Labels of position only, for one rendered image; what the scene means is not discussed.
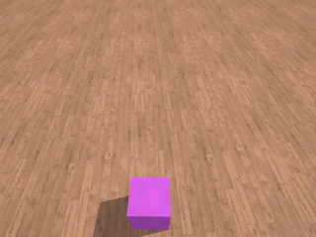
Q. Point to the carton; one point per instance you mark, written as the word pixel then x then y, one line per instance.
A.
pixel 149 203

